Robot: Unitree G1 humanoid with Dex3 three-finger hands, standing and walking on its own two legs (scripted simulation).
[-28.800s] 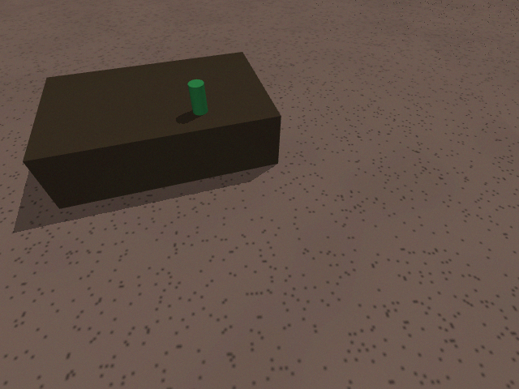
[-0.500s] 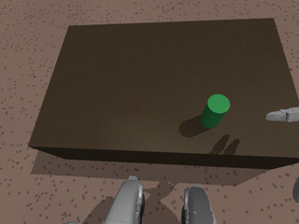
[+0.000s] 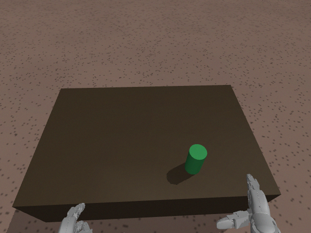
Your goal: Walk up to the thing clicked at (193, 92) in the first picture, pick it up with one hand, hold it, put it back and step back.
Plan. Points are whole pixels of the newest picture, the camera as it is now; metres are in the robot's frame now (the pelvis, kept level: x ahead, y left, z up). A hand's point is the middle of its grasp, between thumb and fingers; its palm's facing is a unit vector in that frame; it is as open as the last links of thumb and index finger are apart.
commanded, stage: home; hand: right
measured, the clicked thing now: (195, 159) +0.49 -0.18 -0.32
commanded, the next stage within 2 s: none
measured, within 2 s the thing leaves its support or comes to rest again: neither
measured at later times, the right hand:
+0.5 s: hand (227, 227) +0.17 -0.17 -0.06, palm faces +0.15 +0.95 -0.27, open 17.5 cm
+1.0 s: hand (232, 229) +0.16 -0.18 -0.06, palm faces +0.14 +0.95 -0.26, open 17.6 cm
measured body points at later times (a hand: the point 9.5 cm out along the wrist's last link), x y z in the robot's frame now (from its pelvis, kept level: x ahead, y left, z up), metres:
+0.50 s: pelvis -0.01 +0.01 +0.00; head +0.01 +0.01 +0.45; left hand +0.16 +0.25 -0.08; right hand +0.15 -0.22 -0.04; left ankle +0.02 +0.14 -0.69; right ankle -0.01 -0.13 -0.69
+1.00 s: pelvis -0.01 +0.00 -0.01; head +0.01 +0.00 +0.44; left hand +0.16 +0.24 -0.07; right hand +0.15 -0.23 -0.04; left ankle +0.02 +0.14 -0.69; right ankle -0.01 -0.13 -0.69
